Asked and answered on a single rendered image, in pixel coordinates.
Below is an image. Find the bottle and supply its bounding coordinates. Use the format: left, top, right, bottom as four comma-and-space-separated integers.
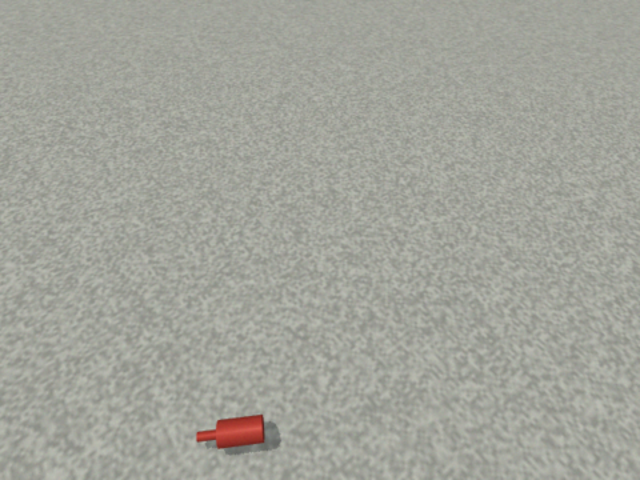
196, 415, 264, 449

